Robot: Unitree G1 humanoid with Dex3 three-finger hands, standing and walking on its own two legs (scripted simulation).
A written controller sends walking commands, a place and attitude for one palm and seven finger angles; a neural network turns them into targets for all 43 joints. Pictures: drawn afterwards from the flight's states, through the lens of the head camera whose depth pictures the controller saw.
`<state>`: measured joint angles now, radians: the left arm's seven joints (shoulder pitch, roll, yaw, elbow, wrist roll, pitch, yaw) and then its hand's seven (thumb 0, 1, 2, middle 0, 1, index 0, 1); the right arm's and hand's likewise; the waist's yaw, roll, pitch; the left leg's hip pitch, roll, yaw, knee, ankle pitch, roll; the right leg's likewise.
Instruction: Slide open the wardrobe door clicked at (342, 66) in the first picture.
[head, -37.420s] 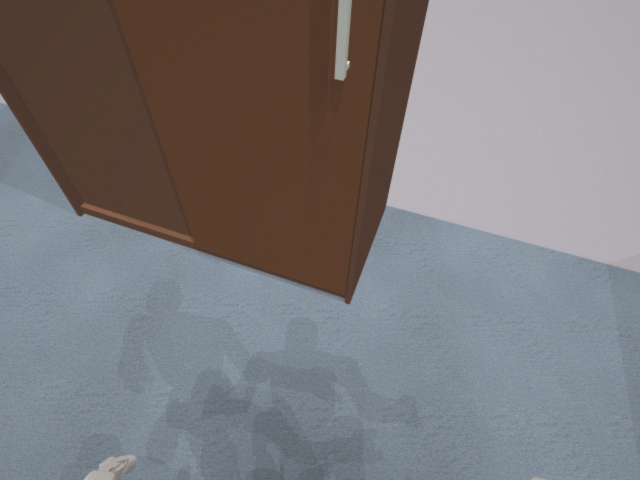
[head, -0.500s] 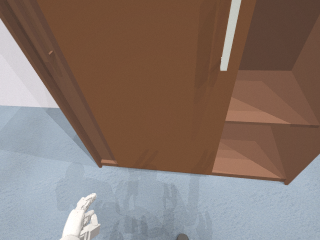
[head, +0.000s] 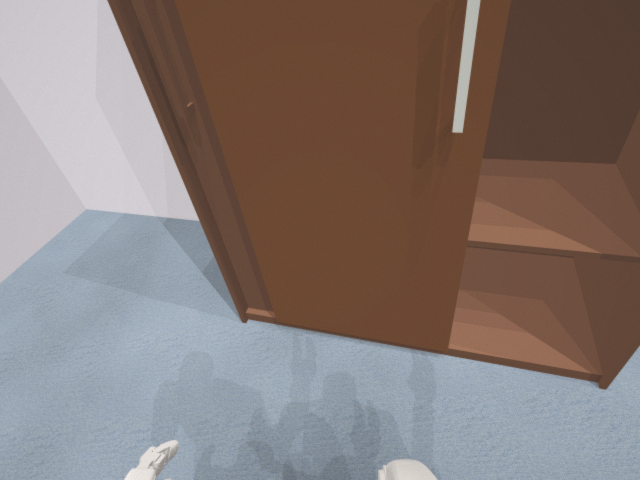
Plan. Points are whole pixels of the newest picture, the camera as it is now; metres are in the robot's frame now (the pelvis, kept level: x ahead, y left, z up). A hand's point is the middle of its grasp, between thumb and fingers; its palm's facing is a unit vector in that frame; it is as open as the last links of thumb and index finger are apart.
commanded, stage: stop stepping back and stand still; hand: right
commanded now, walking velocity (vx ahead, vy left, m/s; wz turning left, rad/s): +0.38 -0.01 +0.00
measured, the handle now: (467, 47) +0.72 -0.24 +0.26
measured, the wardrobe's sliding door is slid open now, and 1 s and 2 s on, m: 0.45 0.45 0.45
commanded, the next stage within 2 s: let the arm hang, fingers relaxed in 0.40 s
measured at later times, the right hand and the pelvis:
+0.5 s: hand out of the picture +0.11 -0.34 +0.19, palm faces +0.51 +0.70 -0.50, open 7.4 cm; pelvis -0.07 -0.04 +0.00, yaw -2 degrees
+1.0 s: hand out of the picture -0.11 -0.24 -0.16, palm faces +0.12 +0.97 -0.22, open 7.2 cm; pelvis -0.05 -0.06 +0.00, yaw -6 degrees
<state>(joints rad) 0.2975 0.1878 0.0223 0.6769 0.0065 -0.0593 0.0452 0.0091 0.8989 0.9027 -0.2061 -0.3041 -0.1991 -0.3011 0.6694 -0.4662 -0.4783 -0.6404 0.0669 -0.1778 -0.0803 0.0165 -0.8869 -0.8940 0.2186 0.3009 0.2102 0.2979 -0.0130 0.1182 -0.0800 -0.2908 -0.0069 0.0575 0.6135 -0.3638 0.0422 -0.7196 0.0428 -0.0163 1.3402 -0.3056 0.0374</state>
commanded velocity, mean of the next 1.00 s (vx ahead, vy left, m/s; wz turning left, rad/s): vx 0.10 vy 0.07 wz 0.00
